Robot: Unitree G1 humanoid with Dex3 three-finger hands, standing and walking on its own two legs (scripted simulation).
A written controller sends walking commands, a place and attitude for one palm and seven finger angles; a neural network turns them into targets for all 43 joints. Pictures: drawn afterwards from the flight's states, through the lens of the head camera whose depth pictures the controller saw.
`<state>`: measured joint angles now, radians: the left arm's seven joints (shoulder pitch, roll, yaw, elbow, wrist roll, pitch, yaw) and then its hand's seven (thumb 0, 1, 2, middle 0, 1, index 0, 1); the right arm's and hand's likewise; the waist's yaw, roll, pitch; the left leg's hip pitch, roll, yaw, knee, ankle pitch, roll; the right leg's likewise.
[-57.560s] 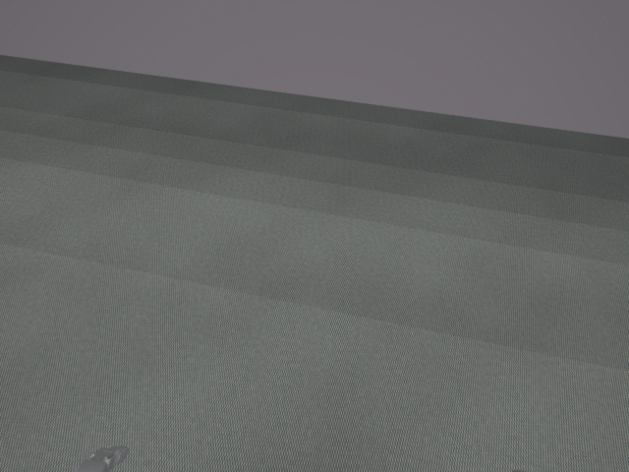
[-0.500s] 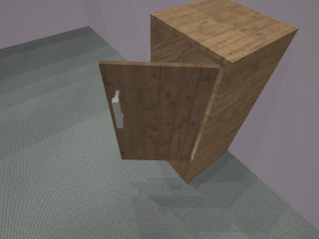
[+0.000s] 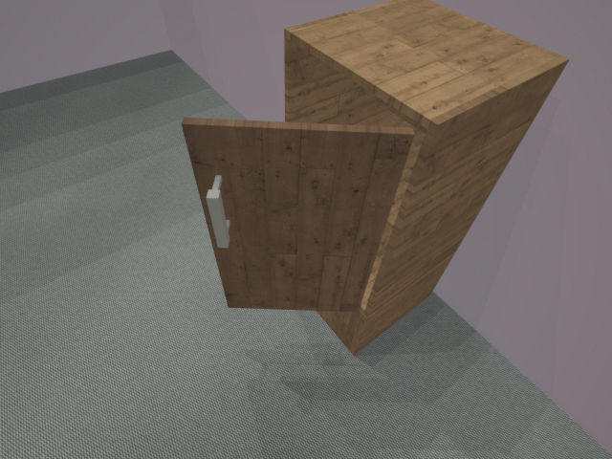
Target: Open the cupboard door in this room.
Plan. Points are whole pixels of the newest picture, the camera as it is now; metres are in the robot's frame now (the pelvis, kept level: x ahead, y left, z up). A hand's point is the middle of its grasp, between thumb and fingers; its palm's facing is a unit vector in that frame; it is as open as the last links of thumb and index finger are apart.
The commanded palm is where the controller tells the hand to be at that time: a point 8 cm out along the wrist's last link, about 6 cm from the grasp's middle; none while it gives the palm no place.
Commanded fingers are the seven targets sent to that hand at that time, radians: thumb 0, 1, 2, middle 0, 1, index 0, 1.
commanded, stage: raise the hand with hooked fingers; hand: left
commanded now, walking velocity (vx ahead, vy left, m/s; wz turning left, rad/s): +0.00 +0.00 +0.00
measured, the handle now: (220, 212) +0.52 +0.20 -0.04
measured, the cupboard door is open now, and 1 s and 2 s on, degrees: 52 52 52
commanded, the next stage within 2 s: none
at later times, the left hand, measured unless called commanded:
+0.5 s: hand (183, 457) +0.14 +0.17 -0.08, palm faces +0.08 -1.00 -0.01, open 8.5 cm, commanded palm +0.13 +0.23 -0.06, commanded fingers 0.00 0.39 0.68 -0.24 -0.63 -0.24 -0.63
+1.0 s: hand (145, 396) +0.20 +0.22 -0.04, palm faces +0.12 -0.99 -0.07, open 11.6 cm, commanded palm +0.17 +0.27 -0.04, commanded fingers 0.00 -0.20 0.43 -0.28 -1.00 -0.28 -1.00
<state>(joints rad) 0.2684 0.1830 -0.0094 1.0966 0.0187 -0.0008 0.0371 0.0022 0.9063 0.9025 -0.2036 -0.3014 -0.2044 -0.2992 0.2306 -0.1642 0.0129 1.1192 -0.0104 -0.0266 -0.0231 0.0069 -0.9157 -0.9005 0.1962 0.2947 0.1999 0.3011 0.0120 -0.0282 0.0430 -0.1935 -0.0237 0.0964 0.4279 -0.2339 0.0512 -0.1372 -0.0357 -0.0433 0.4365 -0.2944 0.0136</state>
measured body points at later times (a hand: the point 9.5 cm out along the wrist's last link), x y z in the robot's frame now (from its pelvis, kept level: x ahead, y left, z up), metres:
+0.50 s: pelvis -0.05 -0.05 -0.08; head +0.00 -0.03 +0.36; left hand +0.13 +0.22 -0.08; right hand +0.18 -0.30 -0.12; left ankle +0.00 +0.08 -0.74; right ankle -0.04 -0.13 -0.74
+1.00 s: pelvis -0.04 -0.02 -0.08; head +0.04 -0.02 +0.36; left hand +0.18 +0.28 -0.03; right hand +0.10 -0.28 -0.18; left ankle +0.00 +0.08 -0.74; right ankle -0.04 -0.13 -0.74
